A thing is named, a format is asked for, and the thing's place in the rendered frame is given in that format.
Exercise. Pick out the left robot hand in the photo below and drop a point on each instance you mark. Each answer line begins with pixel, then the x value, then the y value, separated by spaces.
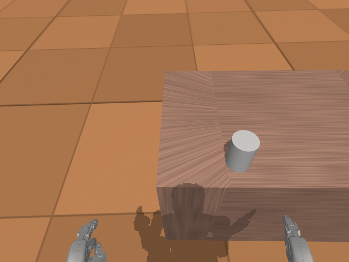
pixel 81 248

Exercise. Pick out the can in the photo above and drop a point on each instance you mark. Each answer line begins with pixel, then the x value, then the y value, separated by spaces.
pixel 243 147

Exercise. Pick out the right robot hand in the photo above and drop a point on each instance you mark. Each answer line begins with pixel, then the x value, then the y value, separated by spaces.
pixel 297 249

